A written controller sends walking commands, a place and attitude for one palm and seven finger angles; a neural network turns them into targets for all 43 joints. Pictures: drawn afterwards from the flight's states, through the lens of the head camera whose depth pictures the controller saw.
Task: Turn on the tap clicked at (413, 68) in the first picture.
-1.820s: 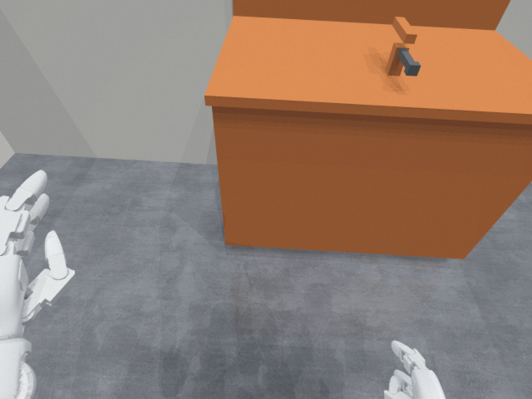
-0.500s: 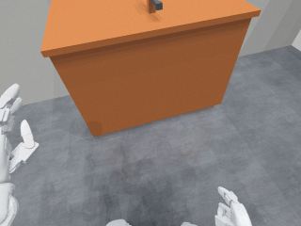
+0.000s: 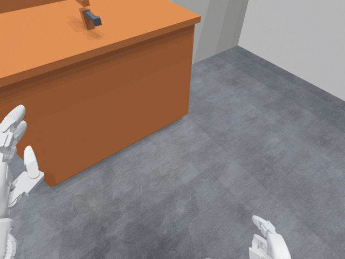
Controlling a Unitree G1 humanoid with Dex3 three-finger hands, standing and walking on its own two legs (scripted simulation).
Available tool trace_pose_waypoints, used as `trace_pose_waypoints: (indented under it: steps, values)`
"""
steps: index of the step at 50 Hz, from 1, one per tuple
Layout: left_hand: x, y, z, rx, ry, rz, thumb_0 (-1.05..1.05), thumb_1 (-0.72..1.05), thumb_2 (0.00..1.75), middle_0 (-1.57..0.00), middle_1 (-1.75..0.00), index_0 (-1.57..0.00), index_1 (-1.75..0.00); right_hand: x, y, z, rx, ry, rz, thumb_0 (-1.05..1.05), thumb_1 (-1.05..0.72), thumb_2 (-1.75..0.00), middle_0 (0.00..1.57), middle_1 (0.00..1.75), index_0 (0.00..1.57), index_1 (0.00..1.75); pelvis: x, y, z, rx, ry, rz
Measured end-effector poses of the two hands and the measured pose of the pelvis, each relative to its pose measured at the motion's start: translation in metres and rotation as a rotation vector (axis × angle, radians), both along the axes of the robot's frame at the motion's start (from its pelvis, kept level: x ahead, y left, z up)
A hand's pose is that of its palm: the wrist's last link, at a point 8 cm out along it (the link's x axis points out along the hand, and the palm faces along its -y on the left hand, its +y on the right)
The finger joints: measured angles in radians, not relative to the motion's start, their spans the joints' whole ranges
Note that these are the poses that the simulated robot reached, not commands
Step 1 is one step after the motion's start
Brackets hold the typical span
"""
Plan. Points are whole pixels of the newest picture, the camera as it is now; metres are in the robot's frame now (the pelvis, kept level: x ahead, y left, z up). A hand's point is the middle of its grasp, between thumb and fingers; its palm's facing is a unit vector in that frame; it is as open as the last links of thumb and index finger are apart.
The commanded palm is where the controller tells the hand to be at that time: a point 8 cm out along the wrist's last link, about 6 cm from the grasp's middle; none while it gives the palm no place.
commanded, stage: walk to a spot facing it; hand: left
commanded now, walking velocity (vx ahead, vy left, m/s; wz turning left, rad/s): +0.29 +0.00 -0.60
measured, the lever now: (96, 21) +0.91 +0.41 +0.13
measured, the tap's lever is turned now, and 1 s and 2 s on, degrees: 0 0 0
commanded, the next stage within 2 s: turn to face it in 1.20 s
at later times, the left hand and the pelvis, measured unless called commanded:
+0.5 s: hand (119, 133) +0.29 +0.13 +0.19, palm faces +0.20 -0.88 -0.43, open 7.4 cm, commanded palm +0.25 +0.19 +0.19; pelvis +0.03 -0.05 +0.02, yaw -13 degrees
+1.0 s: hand (194, 90) +0.44 +0.00 +0.18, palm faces +0.03 -0.87 -0.49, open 7.4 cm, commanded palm +0.39 +0.08 +0.19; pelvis +0.14 -0.12 -0.01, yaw -23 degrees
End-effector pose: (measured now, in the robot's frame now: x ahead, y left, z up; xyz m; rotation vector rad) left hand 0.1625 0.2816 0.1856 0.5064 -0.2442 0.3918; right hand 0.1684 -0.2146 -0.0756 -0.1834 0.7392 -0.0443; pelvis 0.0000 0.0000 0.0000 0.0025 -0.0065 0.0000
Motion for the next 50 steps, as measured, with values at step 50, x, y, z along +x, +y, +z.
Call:
trace_pose_waypoints:
  steps: [50]
  values:
    - [0.256, -0.23, 0.009, 0.094, -0.06, -0.488, 0.02, 0.89, 0.89, -0.21, -0.3, -0.21, -0.3, 0.021, -0.149, -0.048, 0.07, 0.127, -0.432, 0.01, -0.9, -0.9, 0.2, 0.3, 0.21, 0.3, 0.138, -0.119, -0.013, -0.004, -0.009, -0.395]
